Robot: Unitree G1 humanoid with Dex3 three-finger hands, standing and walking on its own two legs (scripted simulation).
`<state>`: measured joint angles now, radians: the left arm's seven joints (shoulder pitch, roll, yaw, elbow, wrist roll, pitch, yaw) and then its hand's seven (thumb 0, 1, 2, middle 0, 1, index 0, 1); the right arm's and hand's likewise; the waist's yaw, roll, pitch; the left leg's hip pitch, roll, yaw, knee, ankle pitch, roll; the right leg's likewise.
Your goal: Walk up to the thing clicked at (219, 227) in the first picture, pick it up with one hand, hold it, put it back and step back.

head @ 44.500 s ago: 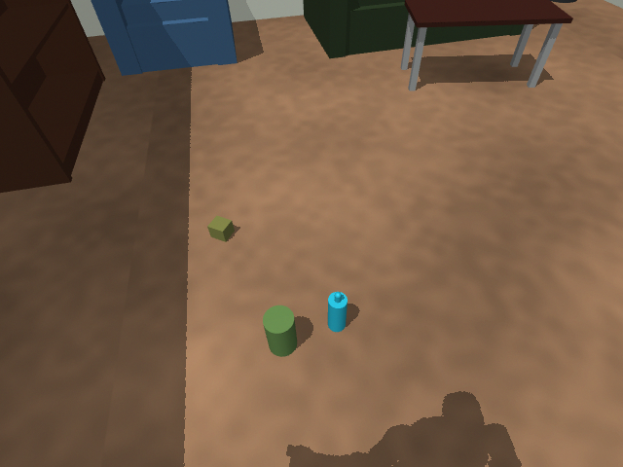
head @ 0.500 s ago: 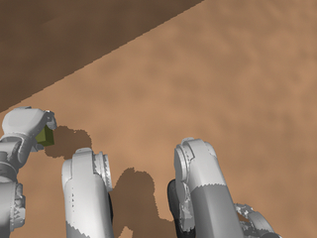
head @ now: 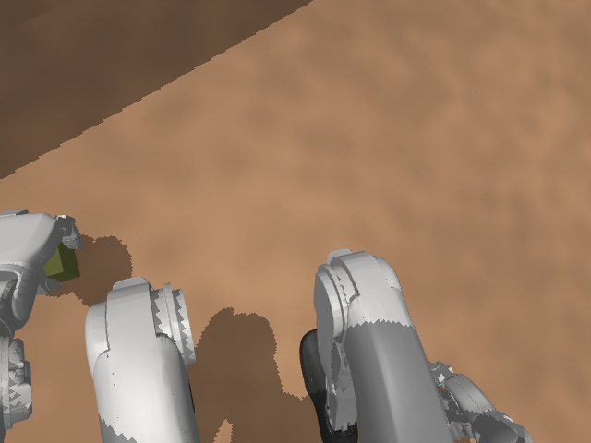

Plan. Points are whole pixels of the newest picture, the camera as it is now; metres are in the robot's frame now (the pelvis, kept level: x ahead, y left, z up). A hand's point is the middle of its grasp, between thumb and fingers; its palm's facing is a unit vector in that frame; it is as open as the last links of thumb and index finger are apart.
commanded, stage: rest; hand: left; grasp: from above
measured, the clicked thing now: (40, 256) +0.38 +0.33 -0.25
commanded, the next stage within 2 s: open in 0.42 s
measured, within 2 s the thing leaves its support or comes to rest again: rests again in 0.02 s
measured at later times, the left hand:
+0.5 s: hand (46, 261) +0.37 +0.31 -0.22, palm faces -0.47 -0.09 -0.88, open 8.1 cm
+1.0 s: hand (46, 264) +0.36 +0.32 -0.23, palm faces -0.48 -0.09 -0.87, open 12.0 cm
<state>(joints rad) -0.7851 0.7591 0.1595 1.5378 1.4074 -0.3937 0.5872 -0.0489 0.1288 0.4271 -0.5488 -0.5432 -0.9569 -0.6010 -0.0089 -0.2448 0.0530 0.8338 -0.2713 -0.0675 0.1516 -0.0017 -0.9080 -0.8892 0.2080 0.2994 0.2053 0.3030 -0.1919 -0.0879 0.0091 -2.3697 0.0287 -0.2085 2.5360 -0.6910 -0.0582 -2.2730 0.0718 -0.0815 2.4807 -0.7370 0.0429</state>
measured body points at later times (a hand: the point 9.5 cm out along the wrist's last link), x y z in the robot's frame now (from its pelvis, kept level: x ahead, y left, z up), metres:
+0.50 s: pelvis +0.00 +0.00 -0.01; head +0.22 +0.10 +0.37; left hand +0.39 +0.32 -0.17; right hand +0.12 -0.26 -0.12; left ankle +0.07 +0.14 -0.26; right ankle +0.09 -0.12 -0.26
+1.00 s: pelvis +0.00 +0.01 -0.01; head +0.22 +0.12 +0.37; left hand +0.38 +0.32 -0.18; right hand +0.11 -0.25 -0.11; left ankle +0.07 +0.14 -0.26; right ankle +0.09 -0.12 -0.26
